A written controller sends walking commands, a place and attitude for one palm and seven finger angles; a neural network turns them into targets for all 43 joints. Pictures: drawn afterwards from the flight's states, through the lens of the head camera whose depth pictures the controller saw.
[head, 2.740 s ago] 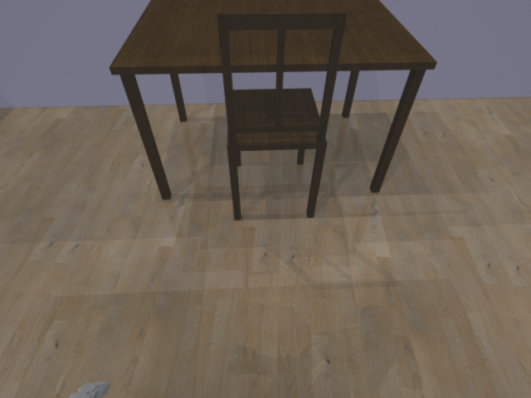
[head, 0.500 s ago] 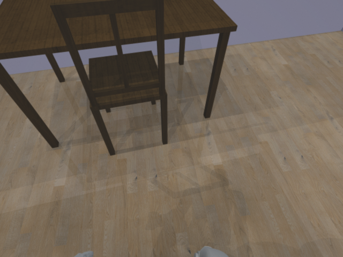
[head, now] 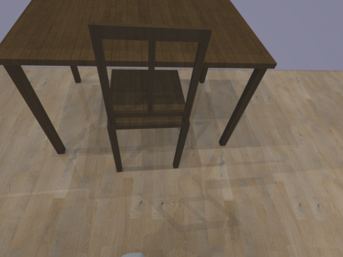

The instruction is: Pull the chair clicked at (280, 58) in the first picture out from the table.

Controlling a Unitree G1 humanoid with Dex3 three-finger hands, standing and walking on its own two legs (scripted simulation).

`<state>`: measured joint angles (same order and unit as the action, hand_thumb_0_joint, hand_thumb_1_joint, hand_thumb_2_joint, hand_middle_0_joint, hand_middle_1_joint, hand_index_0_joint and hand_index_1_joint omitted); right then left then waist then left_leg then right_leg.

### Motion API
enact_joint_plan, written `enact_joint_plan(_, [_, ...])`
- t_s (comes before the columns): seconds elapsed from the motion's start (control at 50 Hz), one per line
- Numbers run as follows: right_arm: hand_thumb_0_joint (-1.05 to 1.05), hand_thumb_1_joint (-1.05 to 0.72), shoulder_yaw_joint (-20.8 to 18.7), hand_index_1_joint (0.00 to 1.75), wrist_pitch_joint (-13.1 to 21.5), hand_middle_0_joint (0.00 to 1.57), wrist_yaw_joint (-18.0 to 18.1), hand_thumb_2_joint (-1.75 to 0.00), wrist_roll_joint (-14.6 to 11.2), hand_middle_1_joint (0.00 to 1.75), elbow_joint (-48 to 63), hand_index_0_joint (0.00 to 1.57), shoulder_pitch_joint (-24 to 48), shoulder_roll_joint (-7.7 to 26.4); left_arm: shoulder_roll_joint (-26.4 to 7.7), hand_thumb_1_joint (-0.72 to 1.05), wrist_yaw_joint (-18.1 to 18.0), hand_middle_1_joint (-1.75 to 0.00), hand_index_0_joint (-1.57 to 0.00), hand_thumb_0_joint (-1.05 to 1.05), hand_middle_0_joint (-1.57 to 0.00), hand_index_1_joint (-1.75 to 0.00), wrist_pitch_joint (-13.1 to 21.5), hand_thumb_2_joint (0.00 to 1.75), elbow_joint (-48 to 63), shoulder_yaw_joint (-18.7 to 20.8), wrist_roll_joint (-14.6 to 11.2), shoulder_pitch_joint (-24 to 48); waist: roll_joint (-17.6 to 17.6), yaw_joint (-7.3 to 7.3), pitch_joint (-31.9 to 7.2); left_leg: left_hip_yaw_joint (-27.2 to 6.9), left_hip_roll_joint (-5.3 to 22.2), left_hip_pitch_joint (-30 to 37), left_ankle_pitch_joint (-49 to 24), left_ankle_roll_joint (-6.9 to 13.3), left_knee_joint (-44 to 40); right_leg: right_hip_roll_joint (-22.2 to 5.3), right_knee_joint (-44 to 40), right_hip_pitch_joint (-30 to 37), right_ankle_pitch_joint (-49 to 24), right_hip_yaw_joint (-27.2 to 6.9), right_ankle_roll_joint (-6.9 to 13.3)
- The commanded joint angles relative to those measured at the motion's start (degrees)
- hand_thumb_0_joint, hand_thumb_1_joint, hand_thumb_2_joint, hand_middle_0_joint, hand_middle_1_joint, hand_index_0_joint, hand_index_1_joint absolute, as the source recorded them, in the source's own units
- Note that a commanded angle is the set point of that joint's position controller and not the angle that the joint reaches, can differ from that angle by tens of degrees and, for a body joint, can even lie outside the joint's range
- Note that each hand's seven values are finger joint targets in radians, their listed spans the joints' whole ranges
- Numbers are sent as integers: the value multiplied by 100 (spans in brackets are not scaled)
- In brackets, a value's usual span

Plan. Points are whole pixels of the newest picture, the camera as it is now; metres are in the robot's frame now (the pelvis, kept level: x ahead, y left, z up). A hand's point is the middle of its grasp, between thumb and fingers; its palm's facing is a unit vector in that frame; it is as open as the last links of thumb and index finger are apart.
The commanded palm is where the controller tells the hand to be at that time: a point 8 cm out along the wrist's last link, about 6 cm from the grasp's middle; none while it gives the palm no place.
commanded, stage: turn to face it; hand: left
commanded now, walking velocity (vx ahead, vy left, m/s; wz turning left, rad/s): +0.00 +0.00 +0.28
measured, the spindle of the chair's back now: (151, 81) +0.71 +0.13 -0.04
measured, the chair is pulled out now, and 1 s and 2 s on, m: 0.00 0.00 0.00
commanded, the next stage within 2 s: take the last steps up to it in 0.26 s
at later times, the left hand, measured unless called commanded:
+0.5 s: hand out of the picture +0.06 +0.15 -0.15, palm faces +0.16 -0.96 -0.24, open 7.3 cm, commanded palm none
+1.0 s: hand out of the picture -0.04 +0.14 -0.17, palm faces +0.31 -0.94 -0.13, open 7.4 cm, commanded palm none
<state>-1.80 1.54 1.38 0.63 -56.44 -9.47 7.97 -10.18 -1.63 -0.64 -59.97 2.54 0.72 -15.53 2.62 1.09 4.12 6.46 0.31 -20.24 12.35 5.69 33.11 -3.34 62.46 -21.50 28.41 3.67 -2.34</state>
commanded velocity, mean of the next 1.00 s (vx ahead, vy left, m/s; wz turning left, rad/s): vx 0.19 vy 0.01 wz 0.11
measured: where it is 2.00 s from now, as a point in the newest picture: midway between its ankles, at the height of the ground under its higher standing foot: outside the picture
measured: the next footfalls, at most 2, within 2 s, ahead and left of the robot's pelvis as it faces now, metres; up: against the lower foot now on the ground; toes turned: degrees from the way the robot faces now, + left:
right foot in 0.46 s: +0.06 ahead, -0.14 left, +0.00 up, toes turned +5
left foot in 0.96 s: +0.15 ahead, +0.15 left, +0.00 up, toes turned +17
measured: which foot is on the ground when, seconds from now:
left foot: down 0.00-0.46, up 0.48-0.94, down 0.96-1.00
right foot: up 0.00-0.44, down 0.46-0.96, up 0.98-1.00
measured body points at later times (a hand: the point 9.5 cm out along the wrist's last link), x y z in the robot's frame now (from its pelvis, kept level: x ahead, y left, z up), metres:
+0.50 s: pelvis +0.02 -0.04 +0.01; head +0.02 -0.06 +0.46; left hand +0.05 +0.20 -0.13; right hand +0.05 -0.27 -0.16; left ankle +0.06 +0.06 -0.72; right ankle +0.02 -0.15 -0.73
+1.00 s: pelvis +0.11 +0.03 +0.00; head +0.14 +0.06 +0.44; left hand -0.05 +0.20 -0.16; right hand +0.25 -0.17 -0.14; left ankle +0.11 +0.14 -0.73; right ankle +0.03 -0.13 -0.71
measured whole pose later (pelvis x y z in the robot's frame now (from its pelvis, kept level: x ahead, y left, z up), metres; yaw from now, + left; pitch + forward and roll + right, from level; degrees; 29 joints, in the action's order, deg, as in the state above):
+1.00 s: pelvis +0.11 +0.03 +0.00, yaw +11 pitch +0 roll +0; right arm -2.5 3.2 -0.1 1.2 -57.7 -9.0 8.8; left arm -7.2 -0.4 1.3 -66.4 1.7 1.1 -28.6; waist 2.5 3.7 2.9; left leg 6.0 2.1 -18.6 16.0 1.9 34.1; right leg -5.3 42.5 -9.6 27.9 3.4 -0.5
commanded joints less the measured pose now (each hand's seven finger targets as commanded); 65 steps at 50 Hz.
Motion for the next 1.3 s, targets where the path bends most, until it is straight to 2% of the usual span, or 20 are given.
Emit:
enact_joint_plan(0.0, [0,-90,-160,30,8,20,46,-90,10,30,168,20,-466,947,-346,90,21,-30,-20,0,-20,-30,-13,90,265,140,46,-406,-769,-53,-851,-1471,1351,1085,-2091,432,-1673,-184,237,-522,-670,-269,-102])
enact_joint_plan(0.28, [0,-90,-258,30,-188,20,19,-90,72,30,51,20,-751,1153,-430,90,-24,-30,-20,0,-20,-30,-128,90,591,121,17,280,-937,-285,-468,-2246,1318,1006,-560,587,-1919,12,-1644,-188,-341,-291,-39])
enact_joint_plan(0.36, [0,-90,-259,30,-190,20,-2,-90,74,30,12,20,-689,1090,-354,90,-52,-30,-20,0,-20,-30,-60,90,480,84,-12,-70,-774,-144,-617,-2321,1180,712,-287,473,-1787,165,-2682,662,-672,-285,70])
enact_joint_plan(0.4, [0,-90,-244,30,-188,20,-32,-90,29,30,-2,20,-619,955,-377,90,-40,-30,-20,0,-20,-30,21,90,328,67,22,-467,-507,44,-595,-2012,816,-92,1170,133,-1579,116,-3947,1783,-1275,-237,113])
enact_joint_plan(0.42, [0,-90,-220,30,-191,20,-63,-90,-3,30,22,20,-648,719,-646,90,-46,-30,-20,0,-20,-30,73,90,308,102,95,-629,332,99,-459,-1515,285,-820,1639,-179,-747,-518,-4688,2203,-407,-1041,323])
enact_joint_plan(0.44, [0,-90,-161,30,-197,20,-86,-90,-20,30,166,20,-562,461,-1112,90,-54,-30,-20,0,-20,-30,93,90,361,192,146,-707,1643,140,-106,-709,-347,-1543,1652,-480,543,-1713,-5589,1943,1094,-2662,822])
enact_joint_plan(0.46, [0,-90,-269,30,-231,20,-124,-90,89,30,255,20,-364,789,-1190,90,-63,-30,-20,0,-20,-30,76,90,481,192,66,-575,1137,178,295,-748,-151,-1567,1641,-479,1505,-2176,-5986,1058,1618,-2956,1136])
enact_joint_plan(0.52, [0,-90,-304,30,-208,20,-232,-90,129,30,-43,20,-710,717,-706,90,-11,-30,-20,0,-20,-30,291,90,489,116,20,-242,484,-190,528,-763,116,-1503,537,-470,2571,-1416,-5728,896,281,-1847,940])
enact_joint_plan(0.58, [0,-90,-282,30,-158,20,-260,-90,115,30,-141,20,-855,540,-502,90,31,-30,-20,0,-20,-30,411,90,353,67,19,-633,295,-151,361,-634,195,-1600,35,-542,2817,-1099,-5488,1336,-878,-1043,817])
enact_joint_plan(0.76, [0,-90,-208,30,-79,20,-282,-90,90,30,197,20,203,499,-540,90,39,-30,-20,0,-20,-30,489,90,-106,81,107,-1514,563,223,397,-375,485,-1773,335,-601,1590,-1389,-5405,2030,-1601,-1076,1181])
enact_joint_plan(0.84, [0,-90,-125,30,31,20,-297,-90,37,30,205,20,285,337,-663,90,47,-30,-20,0,-20,-30,427,90,-240,105,132,-1474,812,220,349,-73,258,-573,610,-448,532,-1344,-5025,1480,-2128,-745,1096])
enact_joint_plan(0.88, [0,-90,-126,30,107,20,-241,-90,55,30,-6,20,-381,411,-667,90,56,-30,-20,0,-20,-30,398,90,-268,142,85,-1234,664,-127,94,127,32,587,143,-389,-343,-1014,-4389,1157,-2367,-356,889])
enact_joint_plan(0.9, [0,-90,-141,30,163,20,-183,-90,69,30,-219,20,-934,597,-555,90,71,-30,-20,0,-20,-30,383,90,-302,113,59,-1290,216,-322,-248,75,4,1559,9,-343,-784,-733,-3429,932,-2749,-161,762])
enact_joint_plan(0.92, [0,-90,-271,30,221,20,-102,-90,103,30,-384,20,-1625,1120,-327,90,106,-30,-20,0,-20,-30,382,90,-269,68,8,-1431,-786,-576,-882,-1068,983,2815,-169,-63,-923,-309,-2063,111,-1886,180,512])
enact_joint_plan(0.94, [0,-90,-395,30,207,20,-34,-90,77,30,-422,20,-2118,1650,-70,90,120,-30,-20,0,-20,-30,379,90,-82,4,-1,-1340,-1854,-657,-1147,-2794,2263,3358,-470,408,-1508,203,-564,-1122,410,356,304])
enact_joint_plan(0.96, [0,-90,-376,30,140,20,1,-90,47,30,-408,20,-2152,1673,-232,90,89,-30,-20,0,-20,-30,362,90,28,50,39,-1010,-1356,-718,-919,-2984,2496,3018,-478,673,-1777,85,199,-1423,535,-118,421])
enact_joint_plan(0.98, [0,-90,-310,30,157,20,36,-90,59,30,-411,20,-1784,1351,-192,90,92,-30,-20,0,-20,-30,348,90,20,62,52,-752,-904,-610,-511,-2506,2259,2490,-644,639,-1836,-130,550,-1510,112,-241,432])
enact_joint_plan(1.02, [0,-90,-145,30,236,20,47,-90,47,30,-278,20,-1107,786,-154,90,159,-30,-20,0,-20,-30,320,90,-95,96,52,-627,-818,-330,4,-1652,1869,1570,-1441,530,-1912,-371,619,-1296,-631,-356,364])
enact_joint_plan(1.08, [0,-90,-86,30,336,20,67,-90,14,30,-283,20,-937,579,12,90,173,-30,-20,0,-20,-30,204,90,-167,82,52,-903,-944,-19,-49,-805,1529,1156,-2586,431,-1945,-313,150,-817,-1007,-240,233])
enact_joint_plan(1.28, [0,-90,-163,30,200,20,41,-90,108,30,-347,20,-985,902,-155,90,187,-30,-20,0,-20,-30,183,90,345,86,68,65,-807,-74,97,-620,1473,1277,-2588,356,-1350,36,-2547,130,-1439,158,382])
